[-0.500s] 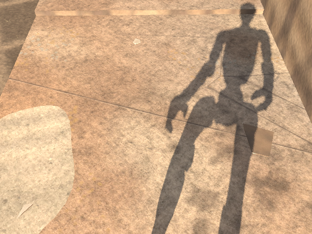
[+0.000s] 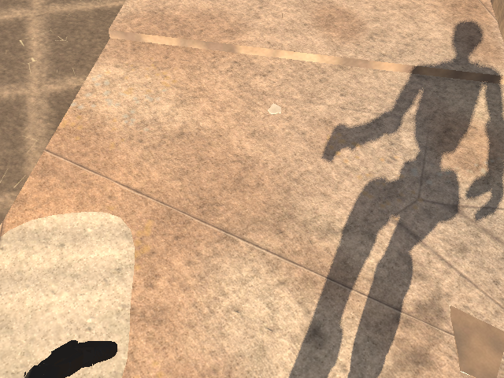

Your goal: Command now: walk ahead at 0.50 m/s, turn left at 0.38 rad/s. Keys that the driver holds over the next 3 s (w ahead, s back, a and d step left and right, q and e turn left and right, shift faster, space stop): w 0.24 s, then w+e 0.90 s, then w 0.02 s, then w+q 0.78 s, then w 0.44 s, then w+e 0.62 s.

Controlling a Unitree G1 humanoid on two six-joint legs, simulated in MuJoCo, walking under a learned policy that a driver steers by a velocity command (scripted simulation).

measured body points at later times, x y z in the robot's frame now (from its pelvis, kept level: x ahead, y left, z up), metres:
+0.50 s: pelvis +0.27 -0.01 +0.00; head +0.30 -0.01 +0.45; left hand +0.23 +0.27 -0.12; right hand +0.53 -0.22 -0.06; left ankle +0.41 +0.13 -0.72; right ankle +0.16 -0.13 -0.74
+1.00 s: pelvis +0.52 -0.03 -0.01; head +0.55 -0.05 +0.44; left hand +0.80 +0.12 -0.08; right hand +0.44 -0.32 -0.14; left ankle +0.41 +0.13 -0.74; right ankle +0.62 -0.19 -0.72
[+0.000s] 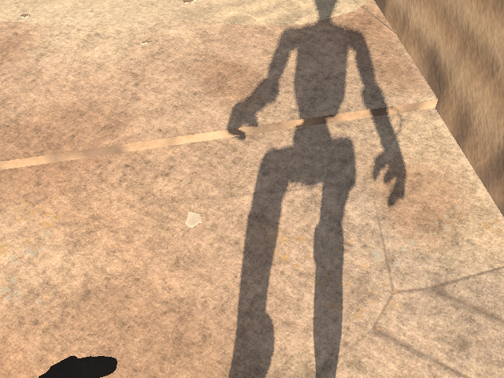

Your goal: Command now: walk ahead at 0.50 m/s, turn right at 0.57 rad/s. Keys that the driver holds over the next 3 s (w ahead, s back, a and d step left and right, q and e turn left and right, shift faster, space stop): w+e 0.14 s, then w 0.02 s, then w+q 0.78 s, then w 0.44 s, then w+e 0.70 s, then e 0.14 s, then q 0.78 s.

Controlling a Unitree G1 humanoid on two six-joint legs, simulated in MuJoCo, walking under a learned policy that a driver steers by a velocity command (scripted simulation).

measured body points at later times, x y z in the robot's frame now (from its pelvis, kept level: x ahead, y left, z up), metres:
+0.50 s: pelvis +0.28 -0.02 +0.01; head +0.30 -0.03 +0.46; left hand +0.36 +0.26 -0.10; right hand +0.45 -0.28 -0.09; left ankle +0.47 +0.10 -0.69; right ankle +0.15 -0.11 -0.73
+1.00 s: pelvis +0.58 +0.01 +0.01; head +0.61 +0.02 +0.46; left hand +0.75 +0.29 -0.06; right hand +0.69 -0.27 -0.10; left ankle +0.48 +0.08 -0.73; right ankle +0.78 -0.11 -0.70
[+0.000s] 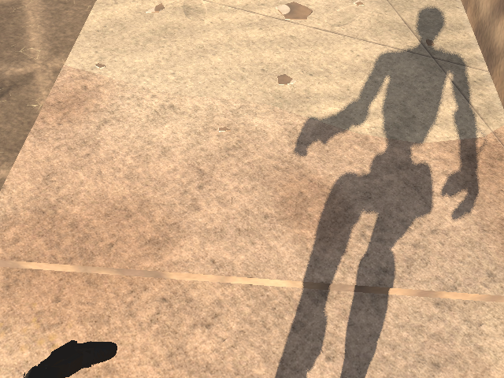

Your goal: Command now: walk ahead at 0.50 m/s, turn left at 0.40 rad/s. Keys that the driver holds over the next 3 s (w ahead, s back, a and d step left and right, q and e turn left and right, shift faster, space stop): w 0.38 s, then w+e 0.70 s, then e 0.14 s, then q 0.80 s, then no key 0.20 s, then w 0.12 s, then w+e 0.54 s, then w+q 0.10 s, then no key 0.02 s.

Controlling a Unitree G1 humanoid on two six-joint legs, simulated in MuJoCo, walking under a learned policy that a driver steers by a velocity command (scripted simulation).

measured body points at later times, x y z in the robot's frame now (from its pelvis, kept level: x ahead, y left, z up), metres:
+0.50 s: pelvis +0.27 -0.01 +0.00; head +0.30 -0.01 +0.45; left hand +0.23 +0.27 -0.12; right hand +0.53 -0.21 -0.07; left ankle +0.42 +0.14 -0.71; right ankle +0.18 -0.14 -0.74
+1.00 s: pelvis +0.53 +0.00 +0.00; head +0.55 -0.01 +0.44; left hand +0.78 +0.19 -0.09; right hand +0.49 -0.28 -0.13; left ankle +0.43 +0.14 -0.74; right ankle +0.66 -0.16 -0.70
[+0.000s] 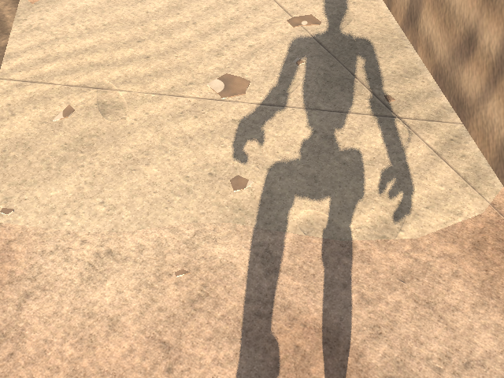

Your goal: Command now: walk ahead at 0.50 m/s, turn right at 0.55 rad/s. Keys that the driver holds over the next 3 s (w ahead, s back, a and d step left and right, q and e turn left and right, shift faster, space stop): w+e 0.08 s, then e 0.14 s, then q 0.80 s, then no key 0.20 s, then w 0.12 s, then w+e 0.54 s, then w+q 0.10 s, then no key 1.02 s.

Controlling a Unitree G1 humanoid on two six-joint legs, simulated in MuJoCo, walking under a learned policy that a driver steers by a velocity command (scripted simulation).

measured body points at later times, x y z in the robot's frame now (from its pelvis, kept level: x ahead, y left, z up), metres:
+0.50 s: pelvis +0.20 -0.01 +0.01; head +0.20 +0.01 +0.46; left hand +0.46 +0.19 -0.07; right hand +0.21 -0.31 -0.09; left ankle +0.29 +0.06 -0.70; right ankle +0.16 -0.12 -0.69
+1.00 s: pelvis +0.27 -0.06 +0.04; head +0.30 -0.06 +0.49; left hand +0.40 +0.24 -0.05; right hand +0.47 -0.33 -0.05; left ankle +0.27 +0.06 -0.67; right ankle +0.31 -0.17 -0.70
